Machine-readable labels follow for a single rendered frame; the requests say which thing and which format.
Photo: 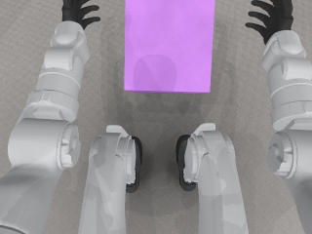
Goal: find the left robot upper arm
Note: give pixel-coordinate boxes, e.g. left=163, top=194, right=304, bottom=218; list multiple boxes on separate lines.
left=0, top=118, right=81, bottom=234

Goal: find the robot right hand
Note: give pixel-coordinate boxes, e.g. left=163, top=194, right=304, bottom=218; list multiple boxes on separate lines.
left=245, top=0, right=293, bottom=45

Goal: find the robot right forearm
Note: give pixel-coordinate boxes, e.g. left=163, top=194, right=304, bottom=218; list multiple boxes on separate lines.
left=261, top=30, right=312, bottom=132

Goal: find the right robot shin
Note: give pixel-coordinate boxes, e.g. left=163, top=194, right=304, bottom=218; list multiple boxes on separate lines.
left=183, top=123, right=236, bottom=182

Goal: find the robot left hand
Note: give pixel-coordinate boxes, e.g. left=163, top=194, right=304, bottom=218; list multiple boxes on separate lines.
left=61, top=0, right=100, bottom=30

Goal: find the left robot shin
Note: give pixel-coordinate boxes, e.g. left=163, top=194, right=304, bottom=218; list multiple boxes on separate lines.
left=89, top=125, right=136, bottom=184

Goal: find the robot shin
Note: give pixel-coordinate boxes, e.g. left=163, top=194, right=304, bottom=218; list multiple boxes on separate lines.
left=183, top=123, right=236, bottom=182
left=89, top=125, right=136, bottom=184

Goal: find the right robot upper arm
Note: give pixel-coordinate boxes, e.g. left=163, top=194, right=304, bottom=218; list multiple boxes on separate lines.
left=266, top=129, right=312, bottom=234

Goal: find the carton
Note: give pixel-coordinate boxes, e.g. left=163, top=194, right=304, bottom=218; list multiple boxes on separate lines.
left=124, top=0, right=215, bottom=95

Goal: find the robot left forearm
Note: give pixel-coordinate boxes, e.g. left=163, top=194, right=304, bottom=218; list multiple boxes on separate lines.
left=8, top=20, right=90, bottom=163

